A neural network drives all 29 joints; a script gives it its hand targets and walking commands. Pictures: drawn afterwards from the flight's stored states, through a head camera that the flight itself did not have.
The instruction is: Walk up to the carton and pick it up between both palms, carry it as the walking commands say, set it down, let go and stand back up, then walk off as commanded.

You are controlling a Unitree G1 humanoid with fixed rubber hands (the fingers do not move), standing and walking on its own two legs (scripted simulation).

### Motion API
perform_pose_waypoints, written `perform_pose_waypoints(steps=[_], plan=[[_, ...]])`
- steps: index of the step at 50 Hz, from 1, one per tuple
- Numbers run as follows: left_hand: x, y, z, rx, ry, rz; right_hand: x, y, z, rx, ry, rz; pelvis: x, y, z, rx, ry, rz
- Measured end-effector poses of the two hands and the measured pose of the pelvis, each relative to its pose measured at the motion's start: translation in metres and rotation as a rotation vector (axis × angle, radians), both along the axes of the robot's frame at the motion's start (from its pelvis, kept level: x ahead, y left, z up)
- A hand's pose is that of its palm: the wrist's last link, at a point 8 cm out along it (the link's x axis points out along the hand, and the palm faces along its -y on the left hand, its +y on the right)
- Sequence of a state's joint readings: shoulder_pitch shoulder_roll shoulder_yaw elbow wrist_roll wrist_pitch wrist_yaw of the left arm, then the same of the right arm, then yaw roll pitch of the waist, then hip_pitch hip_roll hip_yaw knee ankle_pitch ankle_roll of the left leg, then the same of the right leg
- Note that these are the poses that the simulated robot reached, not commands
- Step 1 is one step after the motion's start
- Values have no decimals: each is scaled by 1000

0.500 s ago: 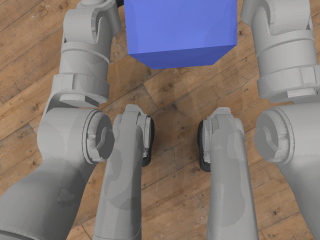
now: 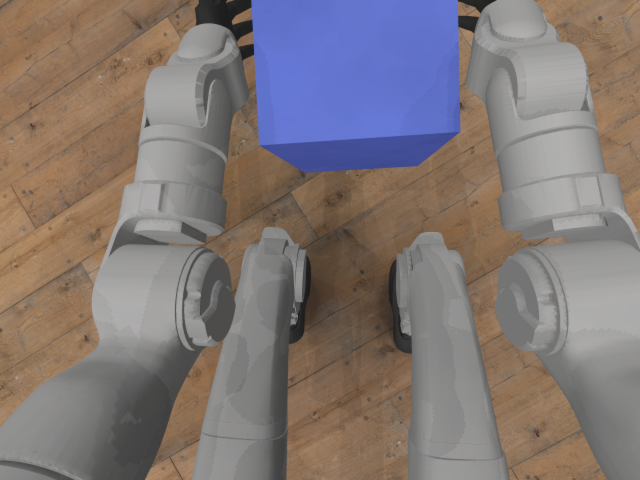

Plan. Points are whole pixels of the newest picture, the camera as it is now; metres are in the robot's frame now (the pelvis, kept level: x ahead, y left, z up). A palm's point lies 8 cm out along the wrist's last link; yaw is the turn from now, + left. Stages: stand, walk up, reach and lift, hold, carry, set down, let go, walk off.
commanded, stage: reach and lift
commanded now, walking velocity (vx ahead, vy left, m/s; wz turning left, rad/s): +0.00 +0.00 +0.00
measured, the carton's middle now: (353, 23) +0.58 +0.02 -0.12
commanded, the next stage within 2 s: none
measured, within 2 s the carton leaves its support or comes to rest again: neither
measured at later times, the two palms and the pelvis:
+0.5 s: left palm (188, 35) +0.50 +0.15 +0.02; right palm out of the picture +0.52 -0.11 +0.03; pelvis +0.00 +0.00 +0.06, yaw -1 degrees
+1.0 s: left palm (158, 14) +0.47 +0.13 +0.09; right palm out of the picture +0.49 -0.12 +0.11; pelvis +0.01 +0.00 +0.12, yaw -3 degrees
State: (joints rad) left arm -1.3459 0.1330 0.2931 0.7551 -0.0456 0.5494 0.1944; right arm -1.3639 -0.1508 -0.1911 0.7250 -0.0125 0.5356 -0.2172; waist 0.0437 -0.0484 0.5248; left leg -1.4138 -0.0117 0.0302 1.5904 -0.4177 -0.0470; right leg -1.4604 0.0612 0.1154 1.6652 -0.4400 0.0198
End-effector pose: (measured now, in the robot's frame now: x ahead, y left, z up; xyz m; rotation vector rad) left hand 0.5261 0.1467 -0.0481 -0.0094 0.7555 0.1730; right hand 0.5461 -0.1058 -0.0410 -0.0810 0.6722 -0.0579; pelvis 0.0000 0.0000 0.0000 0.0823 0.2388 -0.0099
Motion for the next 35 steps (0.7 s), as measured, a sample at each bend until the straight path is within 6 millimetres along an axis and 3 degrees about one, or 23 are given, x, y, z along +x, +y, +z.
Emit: perform_pose_waypoints(steps=[35], plan=[[-42,-4,97,-22,8,-3,-41,-4,103,-9,7,-12,-3,0,81,-11,-133,-30]])
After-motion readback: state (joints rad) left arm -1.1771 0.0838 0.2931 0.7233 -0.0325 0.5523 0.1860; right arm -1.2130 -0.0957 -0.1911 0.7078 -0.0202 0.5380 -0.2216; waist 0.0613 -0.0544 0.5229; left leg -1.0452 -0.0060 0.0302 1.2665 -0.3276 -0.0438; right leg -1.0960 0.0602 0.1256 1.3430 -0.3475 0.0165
